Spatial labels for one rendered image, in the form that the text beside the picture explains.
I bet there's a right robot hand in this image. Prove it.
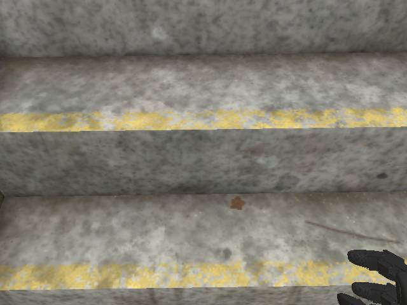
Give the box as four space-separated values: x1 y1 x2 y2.
337 250 407 305

